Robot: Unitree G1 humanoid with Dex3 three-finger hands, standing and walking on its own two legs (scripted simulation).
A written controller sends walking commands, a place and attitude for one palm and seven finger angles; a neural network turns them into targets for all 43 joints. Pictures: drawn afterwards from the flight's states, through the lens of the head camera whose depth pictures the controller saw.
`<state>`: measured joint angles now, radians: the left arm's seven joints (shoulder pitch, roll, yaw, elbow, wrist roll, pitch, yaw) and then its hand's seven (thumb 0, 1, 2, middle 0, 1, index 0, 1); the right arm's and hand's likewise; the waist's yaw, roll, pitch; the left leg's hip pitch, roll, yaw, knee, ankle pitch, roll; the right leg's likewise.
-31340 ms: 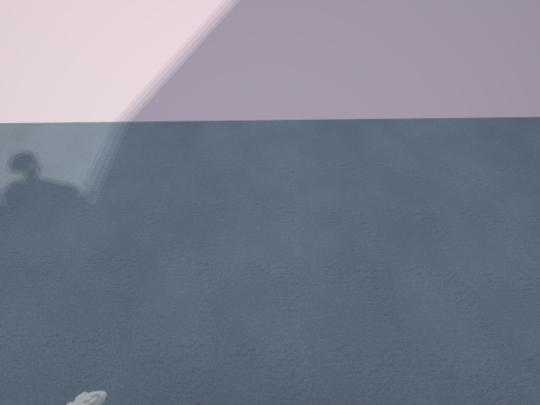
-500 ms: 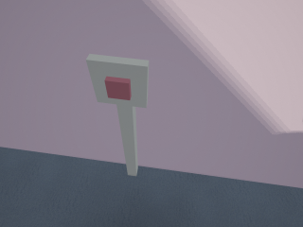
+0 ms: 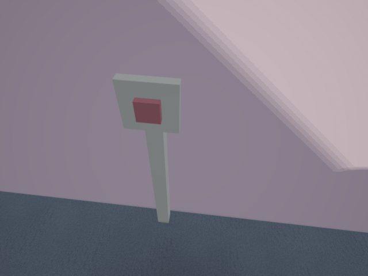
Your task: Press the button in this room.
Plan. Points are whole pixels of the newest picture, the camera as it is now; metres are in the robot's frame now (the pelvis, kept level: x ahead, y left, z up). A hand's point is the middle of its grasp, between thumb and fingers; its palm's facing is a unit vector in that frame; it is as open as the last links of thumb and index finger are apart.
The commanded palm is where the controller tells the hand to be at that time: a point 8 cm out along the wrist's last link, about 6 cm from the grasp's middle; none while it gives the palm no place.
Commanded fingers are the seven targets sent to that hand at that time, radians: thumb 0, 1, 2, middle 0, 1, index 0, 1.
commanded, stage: come to a stop and stand still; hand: left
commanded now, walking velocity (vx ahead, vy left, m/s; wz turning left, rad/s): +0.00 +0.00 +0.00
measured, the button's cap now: (148, 110) +0.52 +0.14 +0.08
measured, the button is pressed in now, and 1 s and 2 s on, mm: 0 0 0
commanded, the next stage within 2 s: look again from close up in 0.62 s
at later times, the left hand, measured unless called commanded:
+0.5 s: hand out of the picture -0.04 +0.27 -0.16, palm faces +0.01 -0.95 -0.31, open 7.4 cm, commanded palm none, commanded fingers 0.00 0.90 0.90 -0.20 -0.30 -0.20 -0.30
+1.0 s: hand out of the picture -0.02 +0.23 -0.16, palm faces +0.00 -0.97 -0.26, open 7.4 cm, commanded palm none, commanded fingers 0.00 0.90 0.90 -0.20 -0.30 -0.20 -0.30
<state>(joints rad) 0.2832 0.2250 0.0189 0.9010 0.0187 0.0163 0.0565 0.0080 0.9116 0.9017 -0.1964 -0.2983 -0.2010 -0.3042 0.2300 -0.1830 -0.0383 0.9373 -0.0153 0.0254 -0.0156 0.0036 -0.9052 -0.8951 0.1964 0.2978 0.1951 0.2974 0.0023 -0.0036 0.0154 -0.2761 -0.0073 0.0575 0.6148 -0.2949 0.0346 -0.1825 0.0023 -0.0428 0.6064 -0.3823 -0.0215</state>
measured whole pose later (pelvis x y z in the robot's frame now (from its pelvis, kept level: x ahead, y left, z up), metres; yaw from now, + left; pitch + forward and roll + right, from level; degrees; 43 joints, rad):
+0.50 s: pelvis -0.05 +0.03 +0.01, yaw +0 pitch -2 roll -1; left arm 0.30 0.31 0.02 1.04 0.02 0.01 0.01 0.01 0.91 0.90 -0.20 -0.30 -0.20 -0.30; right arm 0.23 -0.30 -0.03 1.05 -0.02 0.00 0.00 0.00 -0.90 -0.89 0.20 0.30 0.20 0.30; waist 0.00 0.00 0.00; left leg -0.28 -0.04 0.07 0.43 -0.14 0.08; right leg -0.19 -0.02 -0.04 0.45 -0.24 0.01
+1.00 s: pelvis -0.03 +0.02 +0.02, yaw +0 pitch -1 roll -1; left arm 0.28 0.26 -0.01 1.09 0.02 -0.01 0.02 0.01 0.91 0.90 -0.20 -0.30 -0.20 -0.30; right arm 0.18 -0.26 -0.01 1.11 -0.01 -0.01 0.01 0.00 -0.90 -0.89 0.20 0.30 0.20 0.30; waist 0.01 -0.01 0.01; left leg -0.24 -0.04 0.06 0.39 -0.13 0.07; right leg -0.16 -0.02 -0.03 0.40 -0.22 0.01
